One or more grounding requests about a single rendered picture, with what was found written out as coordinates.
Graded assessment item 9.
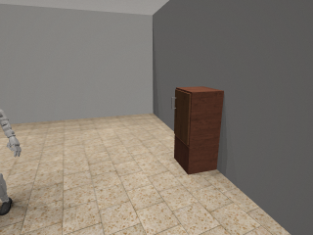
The left robot forearm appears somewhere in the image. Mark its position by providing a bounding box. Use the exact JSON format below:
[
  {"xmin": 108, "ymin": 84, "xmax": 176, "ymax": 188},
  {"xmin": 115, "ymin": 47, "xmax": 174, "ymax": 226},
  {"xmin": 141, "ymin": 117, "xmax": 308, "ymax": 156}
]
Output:
[{"xmin": 0, "ymin": 109, "xmax": 16, "ymax": 138}]

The robot left foot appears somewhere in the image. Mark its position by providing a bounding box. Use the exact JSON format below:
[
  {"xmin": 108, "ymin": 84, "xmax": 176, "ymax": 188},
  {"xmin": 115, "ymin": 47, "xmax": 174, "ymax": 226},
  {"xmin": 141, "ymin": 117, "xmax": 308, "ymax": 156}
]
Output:
[{"xmin": 0, "ymin": 197, "xmax": 13, "ymax": 215}]

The handle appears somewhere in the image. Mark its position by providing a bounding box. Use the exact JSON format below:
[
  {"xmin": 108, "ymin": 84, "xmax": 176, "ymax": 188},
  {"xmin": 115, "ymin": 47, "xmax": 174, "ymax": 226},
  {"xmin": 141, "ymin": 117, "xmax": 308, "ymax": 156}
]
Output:
[{"xmin": 171, "ymin": 97, "xmax": 176, "ymax": 110}]

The robot left hand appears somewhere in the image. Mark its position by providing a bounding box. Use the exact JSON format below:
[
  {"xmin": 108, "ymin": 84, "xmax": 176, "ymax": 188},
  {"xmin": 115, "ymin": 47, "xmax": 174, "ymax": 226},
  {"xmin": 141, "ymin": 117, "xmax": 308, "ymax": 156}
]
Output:
[{"xmin": 6, "ymin": 136, "xmax": 22, "ymax": 157}]

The cupboard door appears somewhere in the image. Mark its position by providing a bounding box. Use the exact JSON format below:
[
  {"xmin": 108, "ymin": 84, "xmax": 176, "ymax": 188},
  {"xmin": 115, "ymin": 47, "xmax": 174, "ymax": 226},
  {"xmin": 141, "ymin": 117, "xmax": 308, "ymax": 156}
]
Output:
[{"xmin": 174, "ymin": 89, "xmax": 192, "ymax": 145}]

